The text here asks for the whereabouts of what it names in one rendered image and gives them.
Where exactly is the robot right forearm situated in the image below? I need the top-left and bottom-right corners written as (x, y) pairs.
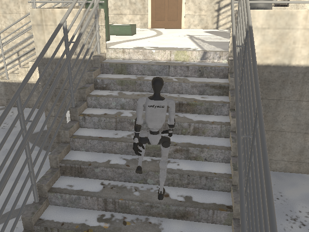
top-left (168, 119), bottom-right (175, 133)

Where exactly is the robot left shin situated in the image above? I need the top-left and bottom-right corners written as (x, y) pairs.
top-left (138, 144), bottom-right (146, 166)

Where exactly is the left robot hand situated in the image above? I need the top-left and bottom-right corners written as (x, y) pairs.
top-left (133, 142), bottom-right (145, 156)

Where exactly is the robot right upper arm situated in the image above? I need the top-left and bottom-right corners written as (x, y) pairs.
top-left (167, 98), bottom-right (175, 125)

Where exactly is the robot left forearm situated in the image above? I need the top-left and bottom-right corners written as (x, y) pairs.
top-left (133, 118), bottom-right (141, 143)

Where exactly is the robot left upper arm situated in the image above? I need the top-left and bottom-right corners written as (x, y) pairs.
top-left (136, 97), bottom-right (147, 125)

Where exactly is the right robot foot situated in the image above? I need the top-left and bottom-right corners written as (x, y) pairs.
top-left (158, 188), bottom-right (165, 200)

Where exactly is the right robot hand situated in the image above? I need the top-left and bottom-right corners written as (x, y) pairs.
top-left (161, 130), bottom-right (172, 137)

